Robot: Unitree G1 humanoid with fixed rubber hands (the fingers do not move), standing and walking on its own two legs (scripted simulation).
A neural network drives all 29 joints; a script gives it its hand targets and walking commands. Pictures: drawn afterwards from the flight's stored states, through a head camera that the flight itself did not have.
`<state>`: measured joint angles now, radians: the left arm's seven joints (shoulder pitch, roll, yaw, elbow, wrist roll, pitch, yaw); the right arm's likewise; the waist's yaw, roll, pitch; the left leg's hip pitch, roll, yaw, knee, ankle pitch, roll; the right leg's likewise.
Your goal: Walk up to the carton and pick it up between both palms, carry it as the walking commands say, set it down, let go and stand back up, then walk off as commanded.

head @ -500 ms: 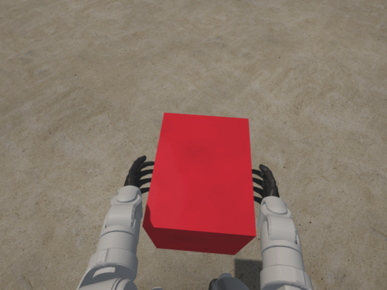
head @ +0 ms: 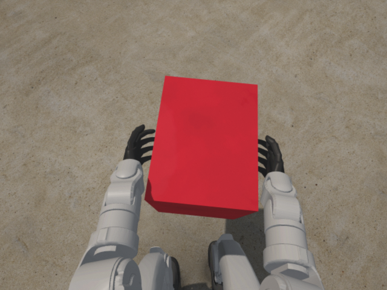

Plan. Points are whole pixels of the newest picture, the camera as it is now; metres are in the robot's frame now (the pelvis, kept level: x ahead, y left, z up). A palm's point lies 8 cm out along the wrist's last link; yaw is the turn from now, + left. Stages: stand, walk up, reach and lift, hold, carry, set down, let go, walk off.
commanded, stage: set down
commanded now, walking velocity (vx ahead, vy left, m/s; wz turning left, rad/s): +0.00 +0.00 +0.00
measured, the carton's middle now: (202, 154) +0.43 -0.06 -0.12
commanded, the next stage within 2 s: none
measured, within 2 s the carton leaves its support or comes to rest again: neither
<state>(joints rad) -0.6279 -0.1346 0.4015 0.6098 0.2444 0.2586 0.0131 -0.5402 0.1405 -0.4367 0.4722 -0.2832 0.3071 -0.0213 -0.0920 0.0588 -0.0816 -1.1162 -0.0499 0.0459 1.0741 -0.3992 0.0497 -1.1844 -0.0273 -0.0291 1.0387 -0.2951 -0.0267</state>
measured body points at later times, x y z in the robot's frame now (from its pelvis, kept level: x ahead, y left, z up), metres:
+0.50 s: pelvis +0.01 +0.00 -0.07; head +0.21 -0.04 +0.33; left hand +0.45 +0.08 -0.14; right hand +0.39 -0.21 -0.16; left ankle +0.05 +0.09 -0.65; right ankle +0.10 -0.11 -0.65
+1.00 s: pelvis -0.02 -0.01 -0.15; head +0.22 -0.04 +0.23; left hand +0.47 +0.08 -0.23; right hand +0.41 -0.22 -0.24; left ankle +0.05 +0.09 -0.65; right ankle +0.10 -0.11 -0.65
